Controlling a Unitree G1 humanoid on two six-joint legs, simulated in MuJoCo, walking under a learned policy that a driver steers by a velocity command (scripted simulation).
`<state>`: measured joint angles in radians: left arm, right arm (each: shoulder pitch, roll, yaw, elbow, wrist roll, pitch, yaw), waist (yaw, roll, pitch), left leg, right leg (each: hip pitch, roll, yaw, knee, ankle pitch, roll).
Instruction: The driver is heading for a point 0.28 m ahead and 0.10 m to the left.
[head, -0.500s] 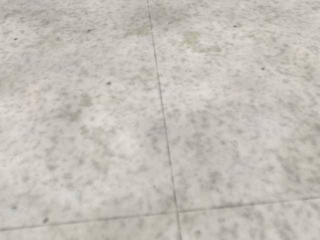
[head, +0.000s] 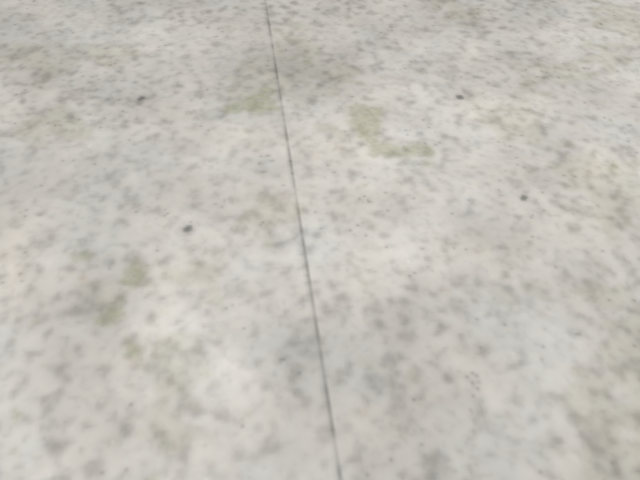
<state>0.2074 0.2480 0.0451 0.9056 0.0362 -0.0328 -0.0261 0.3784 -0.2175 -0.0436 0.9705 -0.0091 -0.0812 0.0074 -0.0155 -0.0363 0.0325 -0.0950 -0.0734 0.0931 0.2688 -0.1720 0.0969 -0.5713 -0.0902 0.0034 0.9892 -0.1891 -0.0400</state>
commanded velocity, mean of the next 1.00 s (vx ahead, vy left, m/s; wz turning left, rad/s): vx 0.18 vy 0.00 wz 0.00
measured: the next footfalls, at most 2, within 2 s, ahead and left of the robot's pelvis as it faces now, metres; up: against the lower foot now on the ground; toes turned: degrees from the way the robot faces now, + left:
right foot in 0.26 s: +0.31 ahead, -0.11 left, +0.00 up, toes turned -3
left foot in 0.66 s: +0.27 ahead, +0.09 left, +0.00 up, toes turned +1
